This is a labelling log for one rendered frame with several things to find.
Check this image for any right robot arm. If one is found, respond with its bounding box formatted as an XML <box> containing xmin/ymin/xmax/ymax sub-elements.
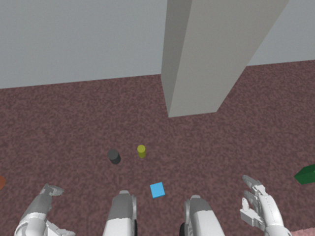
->
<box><xmin>264</xmin><ymin>225</ymin><xmax>292</xmax><ymax>236</ymax></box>

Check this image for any left robot arm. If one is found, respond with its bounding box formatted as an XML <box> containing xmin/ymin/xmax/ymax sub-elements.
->
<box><xmin>14</xmin><ymin>218</ymin><xmax>46</xmax><ymax>236</ymax></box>

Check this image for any right robot hand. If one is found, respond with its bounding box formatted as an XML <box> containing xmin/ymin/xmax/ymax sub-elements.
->
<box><xmin>240</xmin><ymin>175</ymin><xmax>284</xmax><ymax>231</ymax></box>

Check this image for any left robot hand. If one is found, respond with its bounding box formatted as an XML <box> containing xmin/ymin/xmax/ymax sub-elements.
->
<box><xmin>19</xmin><ymin>183</ymin><xmax>76</xmax><ymax>236</ymax></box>

